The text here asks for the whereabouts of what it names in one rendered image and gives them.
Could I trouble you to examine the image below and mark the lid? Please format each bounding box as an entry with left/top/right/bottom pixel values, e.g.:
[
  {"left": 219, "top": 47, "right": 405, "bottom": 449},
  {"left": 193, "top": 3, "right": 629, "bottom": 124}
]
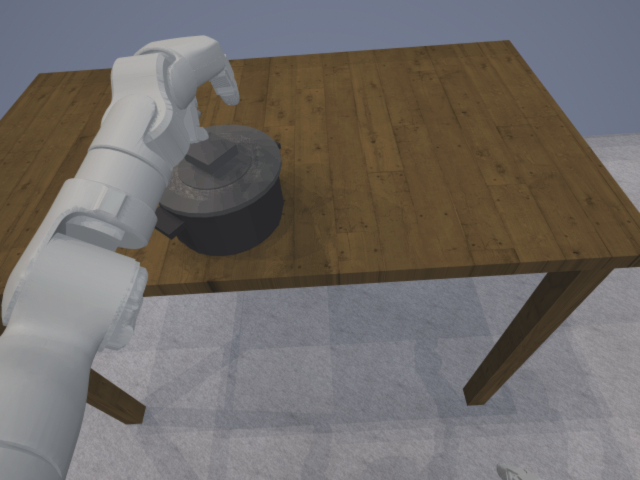
[{"left": 159, "top": 125, "right": 282, "bottom": 218}]

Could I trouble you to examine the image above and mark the robot left hand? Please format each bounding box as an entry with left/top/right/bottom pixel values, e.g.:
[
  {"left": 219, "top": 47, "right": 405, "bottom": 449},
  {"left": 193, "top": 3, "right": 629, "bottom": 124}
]
[{"left": 133, "top": 35, "right": 240, "bottom": 144}]

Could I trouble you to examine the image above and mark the table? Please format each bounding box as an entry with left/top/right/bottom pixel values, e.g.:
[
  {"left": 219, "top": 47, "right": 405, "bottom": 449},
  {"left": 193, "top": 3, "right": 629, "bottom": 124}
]
[{"left": 0, "top": 40, "right": 640, "bottom": 424}]

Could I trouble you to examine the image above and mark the left robot forearm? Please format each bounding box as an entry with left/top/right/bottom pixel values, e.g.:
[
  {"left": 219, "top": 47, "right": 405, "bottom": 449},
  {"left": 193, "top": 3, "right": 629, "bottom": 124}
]
[{"left": 2, "top": 45, "right": 197, "bottom": 326}]

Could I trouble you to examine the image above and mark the knob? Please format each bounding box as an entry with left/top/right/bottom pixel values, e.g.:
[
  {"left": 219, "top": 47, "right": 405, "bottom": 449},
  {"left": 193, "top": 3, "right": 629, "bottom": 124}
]
[{"left": 184, "top": 132, "right": 239, "bottom": 174}]

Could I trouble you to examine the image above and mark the pot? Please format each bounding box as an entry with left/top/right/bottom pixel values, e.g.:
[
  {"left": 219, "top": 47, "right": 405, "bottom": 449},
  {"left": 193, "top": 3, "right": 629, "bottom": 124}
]
[{"left": 155, "top": 141, "right": 284, "bottom": 256}]

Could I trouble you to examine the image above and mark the robot left upper arm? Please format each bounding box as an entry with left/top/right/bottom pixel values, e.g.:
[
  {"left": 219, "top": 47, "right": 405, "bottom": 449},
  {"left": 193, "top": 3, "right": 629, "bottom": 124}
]
[{"left": 0, "top": 233, "right": 148, "bottom": 480}]

